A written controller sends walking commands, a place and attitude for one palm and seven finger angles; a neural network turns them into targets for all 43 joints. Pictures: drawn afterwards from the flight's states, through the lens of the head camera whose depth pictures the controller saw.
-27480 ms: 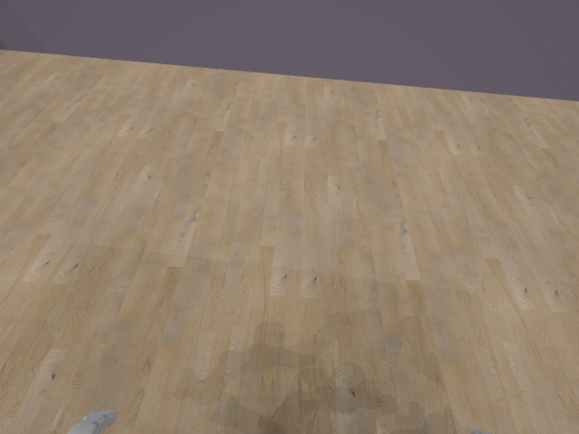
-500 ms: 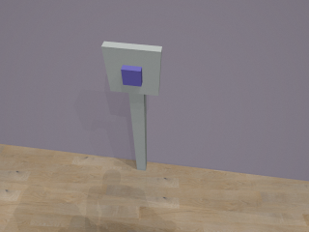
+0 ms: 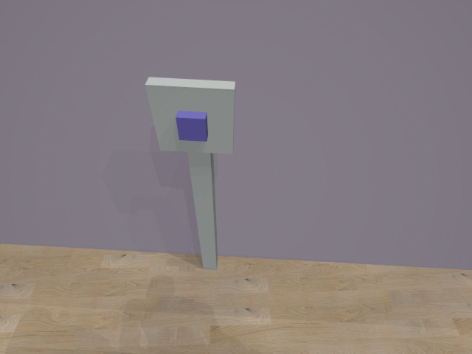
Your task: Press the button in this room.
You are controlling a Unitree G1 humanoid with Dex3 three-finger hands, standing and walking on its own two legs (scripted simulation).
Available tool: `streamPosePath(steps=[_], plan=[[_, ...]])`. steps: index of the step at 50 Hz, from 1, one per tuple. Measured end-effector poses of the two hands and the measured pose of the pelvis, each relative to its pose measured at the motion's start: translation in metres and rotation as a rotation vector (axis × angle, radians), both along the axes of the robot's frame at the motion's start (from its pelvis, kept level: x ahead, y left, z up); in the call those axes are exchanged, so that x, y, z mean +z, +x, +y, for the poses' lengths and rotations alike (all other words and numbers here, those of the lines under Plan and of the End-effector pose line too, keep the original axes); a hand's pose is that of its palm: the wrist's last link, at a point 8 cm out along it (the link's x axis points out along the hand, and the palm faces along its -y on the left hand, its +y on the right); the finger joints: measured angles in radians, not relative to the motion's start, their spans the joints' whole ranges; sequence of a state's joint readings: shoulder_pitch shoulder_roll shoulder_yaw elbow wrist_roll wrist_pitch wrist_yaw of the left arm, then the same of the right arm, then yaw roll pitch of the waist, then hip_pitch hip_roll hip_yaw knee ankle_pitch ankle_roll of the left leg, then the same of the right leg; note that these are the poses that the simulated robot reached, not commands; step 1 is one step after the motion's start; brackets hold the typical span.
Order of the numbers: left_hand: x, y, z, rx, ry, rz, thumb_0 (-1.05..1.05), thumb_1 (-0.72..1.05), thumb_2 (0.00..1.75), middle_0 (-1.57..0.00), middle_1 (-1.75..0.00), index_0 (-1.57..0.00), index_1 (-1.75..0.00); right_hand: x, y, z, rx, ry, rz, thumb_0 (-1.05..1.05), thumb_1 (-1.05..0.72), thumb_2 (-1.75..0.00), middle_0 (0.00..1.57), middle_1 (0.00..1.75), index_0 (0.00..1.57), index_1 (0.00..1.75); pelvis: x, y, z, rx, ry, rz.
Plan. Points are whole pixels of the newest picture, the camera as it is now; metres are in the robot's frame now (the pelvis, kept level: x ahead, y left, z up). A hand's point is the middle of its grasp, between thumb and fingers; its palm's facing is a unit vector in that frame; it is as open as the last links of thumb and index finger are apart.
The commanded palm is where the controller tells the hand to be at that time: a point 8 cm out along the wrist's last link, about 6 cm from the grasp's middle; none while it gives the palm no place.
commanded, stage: look again from close up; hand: left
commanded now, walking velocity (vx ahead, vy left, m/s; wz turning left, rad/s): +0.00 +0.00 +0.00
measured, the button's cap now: (192, 125) +0.55 +0.13 +0.08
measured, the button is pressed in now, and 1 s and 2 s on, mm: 0 0 0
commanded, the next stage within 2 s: shuffle to correct the standing spot in 0.46 s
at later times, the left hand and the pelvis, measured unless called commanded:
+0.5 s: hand out of the picture -0.02 +0.14 -0.18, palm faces +0.02 -0.98 -0.21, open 7.4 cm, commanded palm none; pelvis -0.03 -0.03 -0.01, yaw +0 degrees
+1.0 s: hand out of the picture +0.03 +0.12 -0.19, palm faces +0.05 -0.97 -0.23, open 7.4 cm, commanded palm none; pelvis +0.04 -0.07 -0.02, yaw +1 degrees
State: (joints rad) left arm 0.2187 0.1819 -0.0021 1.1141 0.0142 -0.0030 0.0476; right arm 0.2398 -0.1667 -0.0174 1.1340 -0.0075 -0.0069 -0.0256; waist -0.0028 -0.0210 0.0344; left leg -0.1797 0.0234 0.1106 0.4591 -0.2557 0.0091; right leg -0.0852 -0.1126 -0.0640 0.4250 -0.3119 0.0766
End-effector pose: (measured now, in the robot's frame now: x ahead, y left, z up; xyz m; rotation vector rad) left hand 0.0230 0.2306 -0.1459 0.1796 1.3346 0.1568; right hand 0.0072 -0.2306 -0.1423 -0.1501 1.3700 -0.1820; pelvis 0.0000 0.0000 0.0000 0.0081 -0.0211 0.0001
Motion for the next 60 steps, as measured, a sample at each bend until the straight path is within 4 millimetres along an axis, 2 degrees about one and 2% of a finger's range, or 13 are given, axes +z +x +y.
streamPosePath(steps=[6,11,15,26,36,43,49,51,53,60], plan=[[0.001,-0.01,-0.001,-0.025,0.018,-0.003,0.0,0.91,0.9,-0.2,-0.3,-0.2,-0.3,-0.01,-0.029,-0.002,0.019,0.027,0.03,0.01,-0.91,-0.9,0.2,0.3,0.2,0.3,-0.007,-0.016,-0.003,0.005,-0.01,0.013],[0.004,-0.022,-0.003,-0.018,0.037,0.007,0.01,0.91,0.9,-0.2,-0.3,-0.2,-0.3,-0.018,-0.038,-0.002,0.021,0.058,0.029,0.01,-0.91,-0.9,0.2,0.3,0.2,0.3,-0.009,-0.023,-0.01,0.005,-0.005,0.006],[0.005,-0.031,-0.01,-0.007,0.038,0.012,0.01,0.91,0.9,-0.2,-0.3,-0.2,-0.3,-0.02,-0.036,-0.004,0.027,0.076,0.01,0.01,-0.91,-0.9,0.2,0.3,0.2,0.3,-0.009,-0.025,-0.017,0.006,0.0,0.001],[-0.001,-0.05,-0.043,0.016,-0.013,0.044,0.01,0.91,0.9,-0.2,-0.3,-0.2,-0.3,-0.013,-0.025,-0.028,0.04,0.046,-0.008,0.01,-0.91,-0.9,0.2,0.3,0.2,0.3,-0.007,-0.025,-0.036,0.002,0.007,0.008],[-0.01,-0.055,-0.059,0.045,-0.054,0.077,0.01,0.91,0.9,-0.2,-0.3,-0.2,-0.3,-0.01,-0.012,-0.041,0.046,0.023,-0.002,0.01,-0.91,-0.9,0.2,0.3,0.2,0.3,-0.01,-0.011,-0.046,0.006,0.0,0.016],[-0.017,-0.045,-0.056,0.053,-0.051,0.13,0.01,0.91,0.9,-0.2,-0.3,-0.2,-0.3,-0.016,-0.003,-0.039,0.019,0.025,0.015,0.01,-0.91,-0.9,0.2,0.3,0.2,0.3,-0.017,0.016,-0.048,-0.003,0.011,0.036],[-0.012,-0.003,-0.062,0.038,0.004,0.084,0.01,0.91,0.9,-0.2,-0.3,-0.2,-0.3,-0.033,-0.006,-0.048,-0.017,0.072,0.088,0.01,-0.9,-0.9,0.2,0.3,0.2,0.3,-0.025,0.038,-0.067,-0.001,0.015,0.046],[-0.006,0.007,-0.067,0.064,0.018,0.041,0.01,0.91,0.9,-0.2,-0.3,-0.2,-0.3,-0.033,0.003,-0.052,0.004,0.082,0.127,0.01,-0.9,-0.9,0.2,0.3,0.2,0.3,-0.022,0.048,-0.071,0.015,0.018,0.047],[-0.001,0.01,-0.074,0.082,0.025,0.036,0.0,0.91,0.9,-0.2,-0.3,-0.2,-0.3,-0.029,0.024,-0.056,0.023,0.081,0.125,0.01,-0.91,-0.9,0.2,0.3,0.2,0.3,-0.017,0.058,-0.075,0.015,0.024,0.046],[0.002,0.008,-0.102,0.078,-0.033,0.164,0.0,0.91,0.9,-0.2,-0.3,-0.2,-0.3,-0.013,0.124,-0.074,0.049,0.021,-0.043,0.02,-0.94,-0.9,0.2,0.3,0.2,0.3,-0.007,0.084,-0.075,-0.015,0.029,0.045]])
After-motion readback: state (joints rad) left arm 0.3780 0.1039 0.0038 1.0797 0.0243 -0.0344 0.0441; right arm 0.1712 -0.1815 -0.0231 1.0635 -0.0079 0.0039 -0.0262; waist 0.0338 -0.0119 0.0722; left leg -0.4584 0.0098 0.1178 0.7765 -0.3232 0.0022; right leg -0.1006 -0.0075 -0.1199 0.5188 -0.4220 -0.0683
